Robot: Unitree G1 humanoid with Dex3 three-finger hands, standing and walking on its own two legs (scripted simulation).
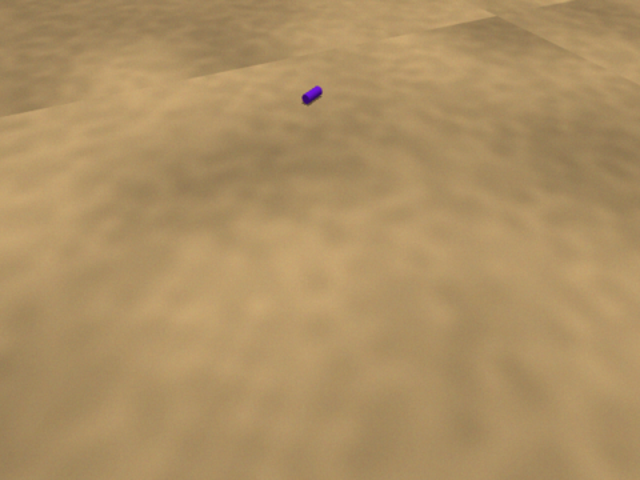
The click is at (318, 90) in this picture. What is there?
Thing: lying can
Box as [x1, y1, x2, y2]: [302, 86, 321, 103]
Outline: 320,87 316,86 302,96 303,101 305,103 308,103 321,93
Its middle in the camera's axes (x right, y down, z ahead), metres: -0.06 -0.91 +2.38
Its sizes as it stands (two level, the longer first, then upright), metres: 0.134 0.059 0.059
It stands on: the floor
